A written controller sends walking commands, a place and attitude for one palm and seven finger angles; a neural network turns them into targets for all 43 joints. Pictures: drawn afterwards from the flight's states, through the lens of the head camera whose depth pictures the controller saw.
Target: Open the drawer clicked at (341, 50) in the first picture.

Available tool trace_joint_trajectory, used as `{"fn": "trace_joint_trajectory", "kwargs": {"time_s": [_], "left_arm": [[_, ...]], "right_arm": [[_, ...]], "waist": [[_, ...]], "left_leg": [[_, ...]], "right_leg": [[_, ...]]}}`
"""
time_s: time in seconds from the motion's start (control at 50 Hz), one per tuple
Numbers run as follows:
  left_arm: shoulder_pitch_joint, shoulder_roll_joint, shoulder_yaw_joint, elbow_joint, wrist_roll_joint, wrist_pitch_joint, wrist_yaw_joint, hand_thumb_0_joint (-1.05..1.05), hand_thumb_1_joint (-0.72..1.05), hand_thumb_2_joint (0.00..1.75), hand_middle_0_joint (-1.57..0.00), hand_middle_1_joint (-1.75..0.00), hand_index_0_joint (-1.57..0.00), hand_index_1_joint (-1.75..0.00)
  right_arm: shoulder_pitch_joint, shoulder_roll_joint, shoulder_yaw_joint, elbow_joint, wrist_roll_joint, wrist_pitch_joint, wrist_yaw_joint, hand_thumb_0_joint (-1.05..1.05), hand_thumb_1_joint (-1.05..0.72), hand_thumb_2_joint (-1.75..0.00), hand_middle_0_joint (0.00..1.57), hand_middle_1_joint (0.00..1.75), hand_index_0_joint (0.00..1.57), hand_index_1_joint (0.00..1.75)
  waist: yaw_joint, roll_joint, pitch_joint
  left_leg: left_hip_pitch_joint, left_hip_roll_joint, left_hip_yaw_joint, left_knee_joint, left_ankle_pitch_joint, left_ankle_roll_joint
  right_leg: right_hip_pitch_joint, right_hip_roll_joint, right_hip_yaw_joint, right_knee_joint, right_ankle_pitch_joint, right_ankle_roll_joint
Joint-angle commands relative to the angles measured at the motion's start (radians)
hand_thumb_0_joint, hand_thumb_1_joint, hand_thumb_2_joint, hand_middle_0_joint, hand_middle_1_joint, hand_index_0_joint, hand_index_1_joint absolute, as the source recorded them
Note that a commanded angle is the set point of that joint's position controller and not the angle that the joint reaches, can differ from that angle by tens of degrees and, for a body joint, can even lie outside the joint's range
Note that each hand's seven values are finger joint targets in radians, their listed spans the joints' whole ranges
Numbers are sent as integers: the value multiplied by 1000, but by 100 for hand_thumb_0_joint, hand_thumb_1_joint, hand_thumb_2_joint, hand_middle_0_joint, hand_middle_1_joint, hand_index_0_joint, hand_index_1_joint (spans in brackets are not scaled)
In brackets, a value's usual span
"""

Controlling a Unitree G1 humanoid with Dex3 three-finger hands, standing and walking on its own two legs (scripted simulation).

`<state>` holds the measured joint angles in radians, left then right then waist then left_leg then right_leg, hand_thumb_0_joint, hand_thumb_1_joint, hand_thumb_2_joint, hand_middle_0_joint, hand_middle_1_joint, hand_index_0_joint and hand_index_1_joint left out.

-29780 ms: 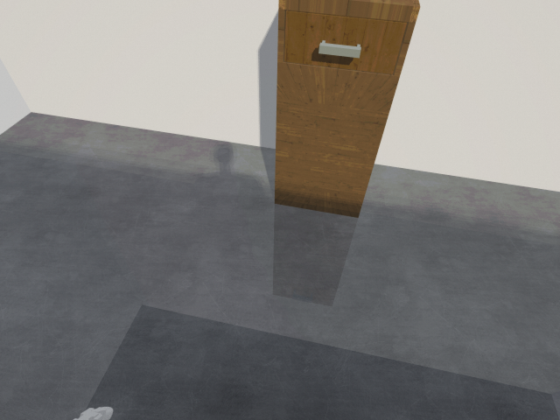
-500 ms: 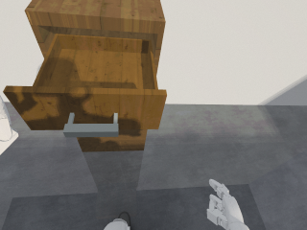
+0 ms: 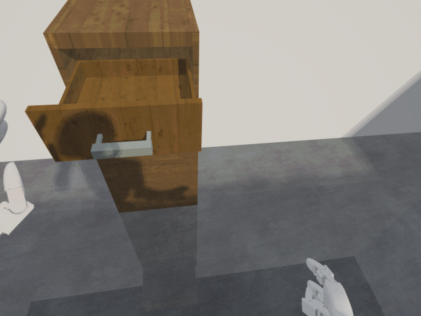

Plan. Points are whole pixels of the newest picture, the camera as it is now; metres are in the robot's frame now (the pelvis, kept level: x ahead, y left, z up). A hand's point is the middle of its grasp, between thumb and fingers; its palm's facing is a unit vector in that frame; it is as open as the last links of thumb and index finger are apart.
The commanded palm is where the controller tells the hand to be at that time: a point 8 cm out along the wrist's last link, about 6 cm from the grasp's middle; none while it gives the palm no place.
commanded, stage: stop stepping back and stand still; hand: left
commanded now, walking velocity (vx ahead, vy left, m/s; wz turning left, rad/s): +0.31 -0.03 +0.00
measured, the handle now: (123, 142) +0.48 +0.21 +0.05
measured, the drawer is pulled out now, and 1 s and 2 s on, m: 0.29 0.29 0.29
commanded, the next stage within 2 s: let the arm hang, fingers relaxed in 0.44 s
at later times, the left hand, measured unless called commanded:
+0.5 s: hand out of the picture +0.16 +0.22 +0.23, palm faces +0.42 -0.76 -0.50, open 7.5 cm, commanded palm +0.10 +0.28 +0.24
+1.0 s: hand out of the picture -0.05 +0.19 -0.16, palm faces +0.13 -0.97 -0.19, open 7.0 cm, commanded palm none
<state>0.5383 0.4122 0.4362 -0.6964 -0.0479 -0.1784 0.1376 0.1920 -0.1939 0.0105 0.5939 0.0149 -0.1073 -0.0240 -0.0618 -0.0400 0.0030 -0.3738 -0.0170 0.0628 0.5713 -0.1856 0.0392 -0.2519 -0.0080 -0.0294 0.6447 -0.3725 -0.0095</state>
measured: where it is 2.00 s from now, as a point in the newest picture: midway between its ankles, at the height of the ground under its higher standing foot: outside the picture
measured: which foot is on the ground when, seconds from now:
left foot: down 0.00-0.06, up 0.08-0.26, down 0.28-0.52, up 0.54-0.80, down 0.82-1.00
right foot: down 0.00-1.00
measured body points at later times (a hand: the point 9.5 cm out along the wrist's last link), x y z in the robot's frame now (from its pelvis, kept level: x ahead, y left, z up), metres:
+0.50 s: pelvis -0.02 +0.00 +0.00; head -0.01 +0.00 +0.45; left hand +0.13 +0.26 +0.25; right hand +0.14 -0.21 -0.08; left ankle -0.01 +0.14 -0.72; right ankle +0.00 -0.07 -0.73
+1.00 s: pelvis -0.02 +0.01 +0.01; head +0.01 +0.02 +0.46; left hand -0.05 +0.25 -0.15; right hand +0.00 -0.23 -0.13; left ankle -0.01 +0.14 -0.72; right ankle +0.00 -0.07 -0.72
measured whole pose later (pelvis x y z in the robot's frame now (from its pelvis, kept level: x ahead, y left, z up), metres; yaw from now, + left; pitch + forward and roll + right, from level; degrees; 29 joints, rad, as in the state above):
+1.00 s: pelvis -0.02 +0.01 +0.01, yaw +5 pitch -1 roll -1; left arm 0.35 0.20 0.04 0.97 0.01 0.04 0.00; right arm 0.33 -0.18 0.00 0.96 -0.03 0.05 -0.02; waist 0.02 -0.02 0.08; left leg -0.25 0.05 -0.01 0.51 -0.24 -0.03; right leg -0.22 0.02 -0.14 0.46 -0.23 -0.06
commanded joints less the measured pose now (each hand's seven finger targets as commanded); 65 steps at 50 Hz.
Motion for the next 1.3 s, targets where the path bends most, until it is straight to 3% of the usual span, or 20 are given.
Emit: {"fn": "trace_joint_trajectory", "kwargs": {"time_s": [0.0,0.04,0.06,0.14,0.22,0.28,0.34,0.4,0.44,0.46,0.5,0.52,0.6,0.68,0.76,0.82,0.84,0.88,1.0,1.28], "left_arm": [[88,267,247,-292,-5,-98,44,0,90,90,-20,-30,-20,-30],[56,211,211,-194,-11,-85,40,0,90,90,-20,-30,-20,-30],[-19,189,183,-150,-13,-88,36,0,90,90,-20,-30,-20,-30],[-115,163,132,49,2,-77,28,0,90,90,-20,-30,-20,-30],[-153,110,30,26,19,-70,39,0,90,90,-20,-30,-20,-30],[-202,138,41,-223,29,-98,46,0,90,90,-20,-30,-20,-30],[-97,203,113,-317,25,-101,45,0,90,90,-20,-30,-20,-30],[2,229,155,-379,11,-90,57,0,90,90,-20,-30,-20,-30],[45,215,174,-297,4,-86,60,0,90,90,-20,-30,-20,-30],[30,215,183,-249,6,-84,59,0,90,90,-20,-30,-20,-30],[13,218,197,-143,-8,-72,60,0,90,90,-20,-30,-20,-30],[22,-52,-295,678,117,109,-94,0,90,90,-20,-30,-20,-30],[-89,-76,-303,789,93,165,-122,0,90,90,-20,-30,-20,-30],[-169,-49,-333,1026,92,179,-119,0,90,90,-20,-30,-20,-30],[-258,-37,-350,1250,65,187,-123,0,90,90,-20,-30,-20,-30],[-222,-109,-374,1377,57,191,-130,0,90,90,-20,-30,-20,-30],[-210,-120,-378,1425,63,188,-127,0,90,90,-20,-30,-20,-30],[-201,-116,-363,1509,62,188,-125,0,90,90,-20,-30,-20,-30],[-214,-127,-391,1668,55,168,-120,0,90,90,-20,-30,-20,-30],[-203,-175,-402,1807,55,177,-101,0,90,90,-20,-30,-20,-30]], "right_arm": [[-120,-129,-57,-162,4,-20,-7,0,-90,-90,20,30,20,30],[-91,-122,-73,-140,9,18,-9,0,-90,-90,20,30,20,30],[-89,-131,-73,-122,5,19,-10,0,-90,-90,20,30,20,30],[-73,-111,-51,-107,4,14,-32,0,-90,-90,20,30,20,30],[-68,-122,-52,-107,-3,-15,-58,0,-90,-90,20,30,20,30],[-57,-148,-55,-150,-6,-38,-40,0,-90,-90,20,30,20,30],[-59,-112,-52,-127,-16,-69,-24,0,-90,-90,20,30,20,30],[-68,-117,-44,-122,-5,-87,-9,0,-90,-90,20,30,20,30],[-75,-113,-38,-120,-5,-71,-6,0,-90,-90,20,30,20,30],[-76,-111,-42,-117,-5,-60,-5,0,-90,-90,20,30,20,30],[-67,-103,-50,-123,-1,-37,-5,0,-90,-90,20,30,20,30],[-76,-196,-93,60,-5,-51,53,0,-90,-90,20,30,20,30],[33,-96,-56,56,-11,74,51,0,-90,-90,20,30,20,30],[7,-97,-59,59,-37,124,35,0,-90,-90,20,30,20,30],[89,-87,-50,152,-38,129,30,0,-90,-90,20,30,20,30],[53,-156,-45,190,-51,116,9,0,-90,-90,20,30,20,30],[39,-141,-40,203,-53,121,5,0,-90,-90,20,30,20,30],[49,-89,-40,242,-49,121,0,0,-90,-90,20,30,20,30],[162,-58,-31,351,-31,117,-12,0,-90,-90,20,30,20,30],[208,-10,-22,494,-35,119,-14,0,-90,-90,20,30,20,30]], "waist": [[75,115,-90],[55,-129,-3],[38,-111,44],[23,-93,14],[35,0,22],[37,263,-26],[49,227,-53],[72,325,-86],[75,253,-97],[65,168,-91],[38,-95,-76],[31,-77,-70],[49,-201,-101],[56,-316,8],[16,-46,-12],[61,266,-1],[73,216,14],[73,343,32],[50,85,-5],[56,23,131]], "left_leg": [[-213,86,-120,-131,-493,-6],[-202,-5,-35,435,-295,-44],[-236,23,-74,564,-236,-45],[-18,79,-41,255,-165,-18],[173,33,25,-110,-199,10],[261,325,-435,-309,-229,134],[162,335,-389,-328,-132,155],[128,250,-154,-229,54,79],[28,216,-110,-135,36,42],[-18,170,-63,-58,-37,13],[-110,41,-20,198,-229,-43],[-240,122,-64,426,-401,-45],[-183,64,-21,398,-348,-49],[-75,12,2,249,-340,-42],[181,30,-36,-54,-57,-30],[74,212,-266,-223,-117,59],[-15,182,-241,-236,-245,45],[-4,115,-162,-227,-222,4],[183,117,-103,-172,35,-18],[156,110,-90,-255,-40,-15]], "right_leg": [[176,-40,71,-226,-192,-54],[-90,-312,529,-510,-470,-212],[-136,-357,537,-533,-354,-233],[-214,-243,206,-439,-273,-139],[-174,-167,130,-327,-242,-95],[-280,11,-39,107,-58,5],[-249,-18,20,257,-102,11],[-91,0,-52,49,11,22],[108,17,-57,-154,101,16],[165,-18,15,-223,151,-4],[140,-254,410,-372,244,-122],[91,-426,302,-198,628,-154],[93,-256,123,-158,640,-186],[77,-217,104,-206,746,-153],[-31,-167,100,-230,229,-78],[14,-47,24,-193,55,-5],[86,-40,40,-236,47,-16],[98,-63,53,-254,75,-43],[90,-102,65,-342,205,-54],[39,-88,60,-356,101,-37]]}}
